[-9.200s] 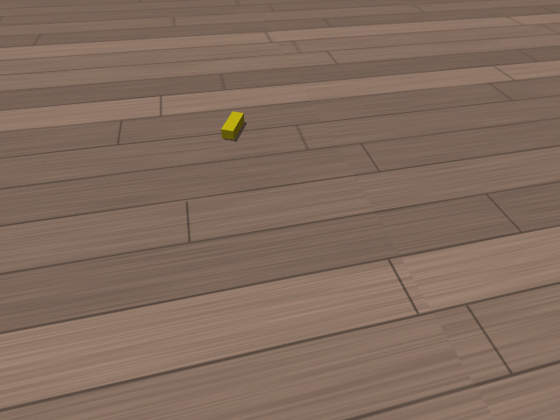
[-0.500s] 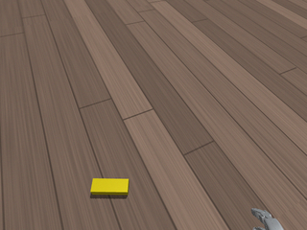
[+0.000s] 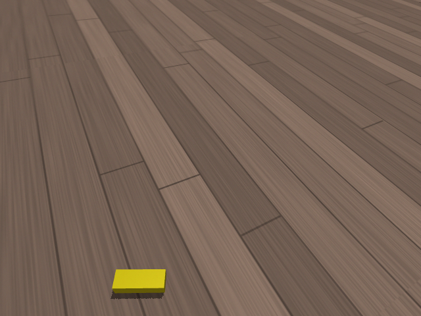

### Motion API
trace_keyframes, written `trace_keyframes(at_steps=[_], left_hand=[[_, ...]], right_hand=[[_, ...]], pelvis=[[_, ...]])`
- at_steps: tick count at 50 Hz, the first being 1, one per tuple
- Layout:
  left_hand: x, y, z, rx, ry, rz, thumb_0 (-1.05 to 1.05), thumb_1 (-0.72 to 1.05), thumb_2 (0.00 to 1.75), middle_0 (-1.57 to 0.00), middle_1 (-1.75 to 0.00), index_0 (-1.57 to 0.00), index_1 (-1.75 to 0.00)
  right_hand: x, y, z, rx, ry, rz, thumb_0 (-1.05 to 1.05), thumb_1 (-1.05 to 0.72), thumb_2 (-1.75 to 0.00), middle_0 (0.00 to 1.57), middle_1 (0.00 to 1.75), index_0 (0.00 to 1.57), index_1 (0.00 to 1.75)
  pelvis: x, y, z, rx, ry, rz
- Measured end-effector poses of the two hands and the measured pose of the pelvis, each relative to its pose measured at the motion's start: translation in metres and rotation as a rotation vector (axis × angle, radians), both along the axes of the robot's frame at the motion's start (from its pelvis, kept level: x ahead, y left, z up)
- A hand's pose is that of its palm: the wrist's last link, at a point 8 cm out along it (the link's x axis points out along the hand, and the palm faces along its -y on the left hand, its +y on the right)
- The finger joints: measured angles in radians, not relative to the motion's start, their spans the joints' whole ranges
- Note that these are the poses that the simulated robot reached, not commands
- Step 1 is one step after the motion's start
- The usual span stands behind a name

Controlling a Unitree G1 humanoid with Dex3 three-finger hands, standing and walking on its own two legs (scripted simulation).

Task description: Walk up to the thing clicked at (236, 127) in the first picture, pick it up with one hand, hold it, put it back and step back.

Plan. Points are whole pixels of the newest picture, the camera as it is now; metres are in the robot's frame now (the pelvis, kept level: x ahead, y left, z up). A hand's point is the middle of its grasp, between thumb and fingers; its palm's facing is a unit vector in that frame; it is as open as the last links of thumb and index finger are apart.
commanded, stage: walk up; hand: left
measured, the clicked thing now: (140, 281) +0.45 +0.24 -0.74
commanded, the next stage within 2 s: none
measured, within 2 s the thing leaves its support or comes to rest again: neither
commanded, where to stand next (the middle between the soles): +0.09 -0.01 m, yaw -1 degrees
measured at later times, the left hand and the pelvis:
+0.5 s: hand out of the picture +0.07 +0.31 -0.16, palm faces +0.04 -0.90 -0.43, open 7.4 cm; pelvis -0.03 +0.02 -0.03, yaw +1 degrees
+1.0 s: hand out of the picture +0.16 +0.23 -0.15, palm faces -0.05 -0.94 -0.34, open 7.4 cm; pelvis +0.07 -0.02 -0.01, yaw +0 degrees
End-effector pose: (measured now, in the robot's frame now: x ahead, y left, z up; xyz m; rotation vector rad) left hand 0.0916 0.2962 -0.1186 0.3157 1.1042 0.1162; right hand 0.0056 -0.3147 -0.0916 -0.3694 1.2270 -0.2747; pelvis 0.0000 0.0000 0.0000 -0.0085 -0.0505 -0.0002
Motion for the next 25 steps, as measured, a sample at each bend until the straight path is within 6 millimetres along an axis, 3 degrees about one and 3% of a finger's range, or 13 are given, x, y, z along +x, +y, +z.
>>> trace_keyframes(at_steps=[4,8,15,19,25], left_hand=[[-0.001,-0.001,0.003,0.035,0.019,0.003,0.01,0.90,0.90,-0.20,-0.30,-0.21,-0.30],[-0.008,0.001,0.000,0.117,0.043,0.030,0.01,0.90,0.90,-0.20,-0.30,-0.21,-0.30],[-0.029,0.014,0.018,0.190,0.038,0.065,0.01,0.90,0.90,-0.20,-0.30,-0.21,-0.30],[-0.031,0.032,0.021,0.199,0.002,0.075,0.01,0.90,0.90,-0.20,-0.30,-0.21,-0.30],[-0.032,0.056,-0.004,0.131,-0.030,0.100,0.01,0.90,0.90,-0.20,-0.30,-0.21,-0.30]], right_hand=[[0.006,-0.011,-0.004,0.006,0.021,-0.003,0.01,-0.90,-0.90,0.20,0.30,0.21,0.30],[0.027,-0.024,-0.028,0.033,0.007,-0.018,0.01,-0.90,-0.90,0.20,0.30,0.21,0.30],[0.058,-0.006,-0.048,0.092,-0.026,0.031,0.01,-0.91,-0.90,0.20,0.29,0.21,0.30],[0.051,0.008,-0.053,0.105,-0.015,0.055,0.01,-0.91,-0.90,0.20,0.29,0.21,0.30],[0.017,0.029,-0.045,0.047,-0.001,0.061,0.01,-0.91,-0.90,0.20,0.30,0.21,0.30]], pelvis=[[0.003,-0.008,-0.001,-0.002,-0.001,-0.011],[0.004,-0.016,-0.015,-0.014,-0.012,-0.021],[-0.016,-0.005,-0.016,-0.001,-0.009,-0.001],[-0.023,0.006,-0.020,0.002,0.001,0.020],[-0.028,0.025,-0.030,0.042,-0.021,0.015]])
